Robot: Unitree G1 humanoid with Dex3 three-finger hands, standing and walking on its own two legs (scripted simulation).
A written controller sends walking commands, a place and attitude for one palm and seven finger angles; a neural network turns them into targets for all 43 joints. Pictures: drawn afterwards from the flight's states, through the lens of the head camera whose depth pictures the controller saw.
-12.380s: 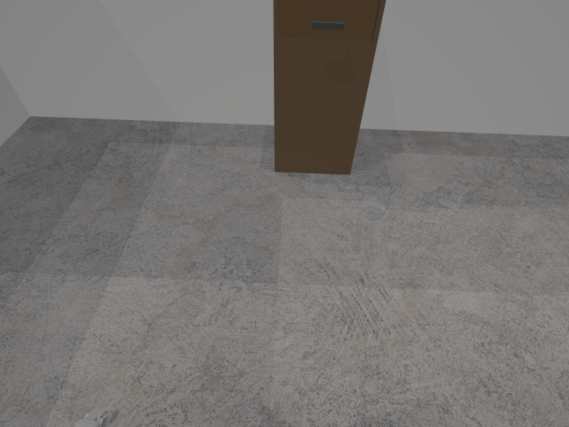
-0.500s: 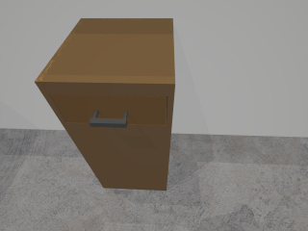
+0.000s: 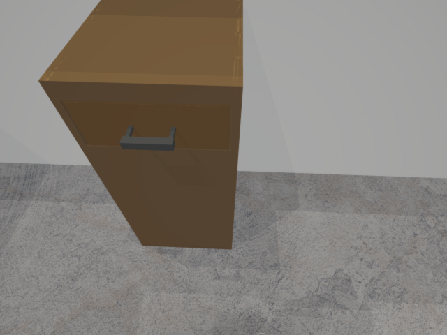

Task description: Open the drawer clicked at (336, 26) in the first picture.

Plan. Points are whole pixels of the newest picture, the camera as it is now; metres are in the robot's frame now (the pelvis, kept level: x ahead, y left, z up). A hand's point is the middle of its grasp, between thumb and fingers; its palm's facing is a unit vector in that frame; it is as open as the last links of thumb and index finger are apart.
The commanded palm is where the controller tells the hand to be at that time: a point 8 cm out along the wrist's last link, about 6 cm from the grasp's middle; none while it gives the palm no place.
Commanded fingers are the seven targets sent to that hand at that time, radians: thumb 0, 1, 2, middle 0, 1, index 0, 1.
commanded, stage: come to a stop and stand still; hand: left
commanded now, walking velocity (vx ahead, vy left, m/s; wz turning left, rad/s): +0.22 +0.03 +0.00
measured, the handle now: (149, 137) +0.52 +0.20 +0.01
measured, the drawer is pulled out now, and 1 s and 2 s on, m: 0.00 0.00 0.00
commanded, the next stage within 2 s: look again from close up in 1.12 s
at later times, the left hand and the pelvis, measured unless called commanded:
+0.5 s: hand out of the picture +0.01 +0.16 -0.18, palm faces -0.06 -0.98 -0.21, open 7.3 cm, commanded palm none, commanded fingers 0.00 0.90 0.90 -0.20 -0.30 -0.20 -0.30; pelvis -0.01 -0.01 -0.01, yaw -1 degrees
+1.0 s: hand out of the picture +0.05 +0.15 -0.17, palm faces +0.02 -0.97 -0.23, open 7.4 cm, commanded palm none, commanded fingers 0.00 0.90 0.90 -0.20 -0.30 -0.20 -0.30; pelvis +0.03 -0.03 +0.00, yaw -1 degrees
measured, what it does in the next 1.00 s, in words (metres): steps on the spot: right foot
